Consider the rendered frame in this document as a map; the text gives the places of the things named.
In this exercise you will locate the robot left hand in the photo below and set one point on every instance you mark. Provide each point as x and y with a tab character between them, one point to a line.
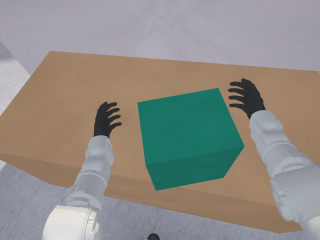
102	125

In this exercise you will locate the robot left upper arm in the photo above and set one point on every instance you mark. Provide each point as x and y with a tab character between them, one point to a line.
74	222

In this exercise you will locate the pedestal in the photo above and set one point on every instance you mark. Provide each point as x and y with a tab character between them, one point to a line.
46	129

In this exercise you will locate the robot right upper arm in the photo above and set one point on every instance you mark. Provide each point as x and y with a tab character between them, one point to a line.
297	196

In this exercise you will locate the robot left forearm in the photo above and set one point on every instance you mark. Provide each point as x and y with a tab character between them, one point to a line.
92	180

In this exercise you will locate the robot right hand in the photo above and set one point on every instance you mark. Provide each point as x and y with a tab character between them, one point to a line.
251	99

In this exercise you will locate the robot right forearm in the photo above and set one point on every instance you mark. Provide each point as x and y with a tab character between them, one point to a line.
273	146

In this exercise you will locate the carton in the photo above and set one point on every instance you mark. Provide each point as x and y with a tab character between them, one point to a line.
188	138

